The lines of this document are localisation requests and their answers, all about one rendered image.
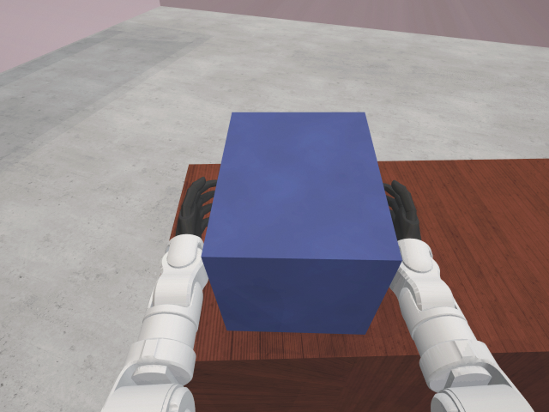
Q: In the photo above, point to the right robot upper arm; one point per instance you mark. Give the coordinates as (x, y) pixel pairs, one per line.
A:
(482, 398)

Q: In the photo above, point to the left robot hand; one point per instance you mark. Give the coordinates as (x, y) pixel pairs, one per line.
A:
(190, 219)

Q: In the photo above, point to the pedestal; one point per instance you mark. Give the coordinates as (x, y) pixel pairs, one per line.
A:
(487, 224)

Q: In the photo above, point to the left robot upper arm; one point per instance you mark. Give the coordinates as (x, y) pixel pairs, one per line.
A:
(151, 398)

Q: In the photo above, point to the carton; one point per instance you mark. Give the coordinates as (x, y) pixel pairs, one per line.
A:
(300, 237)

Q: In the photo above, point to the right robot forearm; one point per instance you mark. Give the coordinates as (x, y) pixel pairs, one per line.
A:
(450, 355)

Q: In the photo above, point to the left robot forearm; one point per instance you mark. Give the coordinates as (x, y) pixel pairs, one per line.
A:
(163, 353)

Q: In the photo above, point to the right robot hand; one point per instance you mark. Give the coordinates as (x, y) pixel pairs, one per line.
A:
(404, 218)

